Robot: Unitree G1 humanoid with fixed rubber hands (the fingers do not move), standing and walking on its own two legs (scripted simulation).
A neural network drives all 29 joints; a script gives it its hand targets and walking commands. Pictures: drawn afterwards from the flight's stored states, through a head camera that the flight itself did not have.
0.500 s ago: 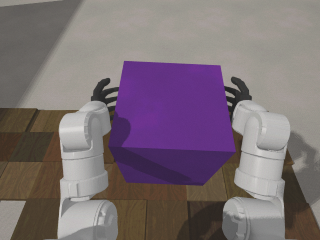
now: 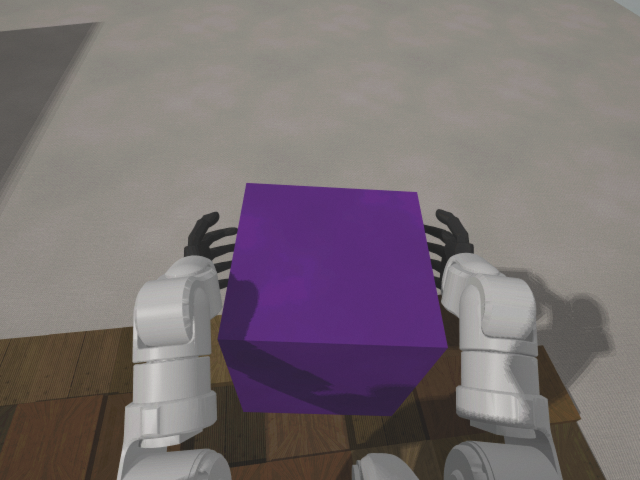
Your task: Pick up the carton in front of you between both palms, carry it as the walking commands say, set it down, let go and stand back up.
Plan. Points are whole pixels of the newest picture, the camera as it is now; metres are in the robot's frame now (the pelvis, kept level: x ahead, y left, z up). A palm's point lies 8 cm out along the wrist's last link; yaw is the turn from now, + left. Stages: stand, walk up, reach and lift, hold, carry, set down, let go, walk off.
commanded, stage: carry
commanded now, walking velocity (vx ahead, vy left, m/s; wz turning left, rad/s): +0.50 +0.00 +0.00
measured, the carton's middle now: (324, 308) +0.33 -0.02 +0.02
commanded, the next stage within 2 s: none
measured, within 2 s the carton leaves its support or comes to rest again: neither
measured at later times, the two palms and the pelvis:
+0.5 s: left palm (223, 86) +0.67 +0.13 +0.14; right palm (400, 81) +0.70 -0.17 +0.14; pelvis +0.34 -0.04 +0.00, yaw +2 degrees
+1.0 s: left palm (232, 58) +1.02 +0.15 +0.02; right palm (356, 60) +1.00 -0.15 +0.03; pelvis +0.68 +0.02 -0.05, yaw +0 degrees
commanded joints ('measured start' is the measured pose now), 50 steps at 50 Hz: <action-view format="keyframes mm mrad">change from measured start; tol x32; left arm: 1 -612 -817 -642 -13 -238 -48 -79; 50 -533 -904 -705 -70 -268 -86 -82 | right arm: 1 -628 955 682 -65 324 -2 131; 50 -572 1002 751 -183 341 -32 139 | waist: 1 35 69 -397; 13 46 154 -338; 17 174 -325 -596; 41 42 302 -526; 50 48 60 -471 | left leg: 1 396 279 -336 -210 297 96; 13 505 177 -102 22 868 -26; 18 -361 -4 -222 903 -237 -74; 35 -223 25 -57 -75 454 -51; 39 384 66 -80 -96 476 -58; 41 731 381 -572 60 847 83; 43 645 371 -701 -100 264 178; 50 420 275 -442 -135 395 92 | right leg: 1 -127 -42 4 -108 82 19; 14 329 94 -187 -818 434 -22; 17 969 -305 531 -773 538 -267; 38 612 -66 -57 -501 780 -37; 41 0 116 13 142 -221 25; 50 -175 -38 23 20 31 23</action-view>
